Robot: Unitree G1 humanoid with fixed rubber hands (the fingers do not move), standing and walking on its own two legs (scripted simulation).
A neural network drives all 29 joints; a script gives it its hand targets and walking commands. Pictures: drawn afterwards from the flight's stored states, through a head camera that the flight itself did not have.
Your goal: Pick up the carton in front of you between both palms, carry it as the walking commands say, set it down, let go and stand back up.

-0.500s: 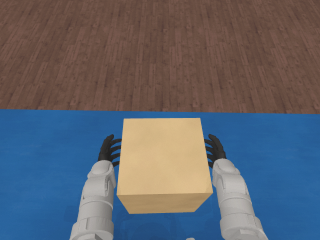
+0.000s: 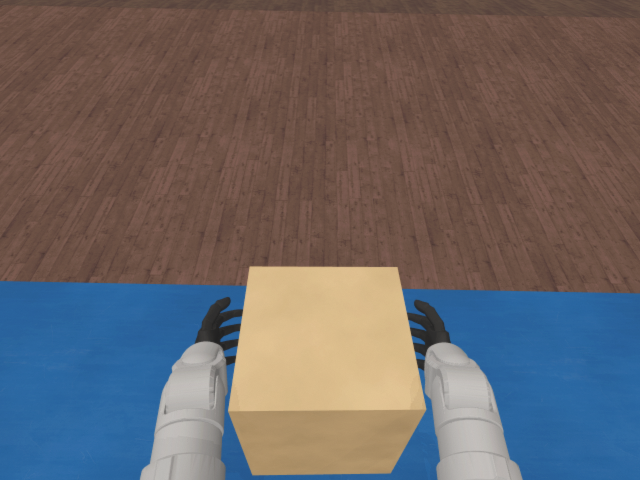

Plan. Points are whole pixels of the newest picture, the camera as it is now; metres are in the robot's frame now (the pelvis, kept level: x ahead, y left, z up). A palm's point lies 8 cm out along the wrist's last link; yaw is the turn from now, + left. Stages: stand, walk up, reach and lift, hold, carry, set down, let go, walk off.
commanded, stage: reach and lift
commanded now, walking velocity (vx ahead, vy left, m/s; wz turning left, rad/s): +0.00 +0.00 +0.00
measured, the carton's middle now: (322, 374) +0.31 +0.00 -0.05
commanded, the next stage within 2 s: hold in 0.76 s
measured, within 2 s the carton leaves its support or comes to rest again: neither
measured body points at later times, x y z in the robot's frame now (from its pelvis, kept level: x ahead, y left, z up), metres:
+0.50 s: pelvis +0.02 +0.00 +0.01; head +0.00 +0.00 +0.46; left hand +0.32 +0.15 +0.03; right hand +0.32 -0.15 +0.03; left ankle +0.02 +0.13 -0.74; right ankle +0.03 -0.13 -0.74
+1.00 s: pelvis +0.01 +0.00 +0.01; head -0.03 +0.00 +0.46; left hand +0.31 +0.16 +0.05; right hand +0.31 -0.15 +0.05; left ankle +0.02 +0.13 -0.74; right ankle +0.03 -0.13 -0.74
